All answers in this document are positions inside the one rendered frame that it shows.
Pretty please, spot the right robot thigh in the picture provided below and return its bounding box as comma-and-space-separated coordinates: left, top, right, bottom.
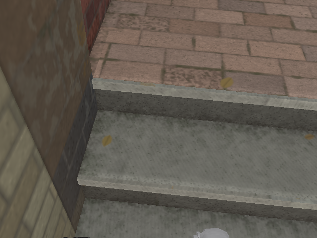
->
192, 228, 229, 238

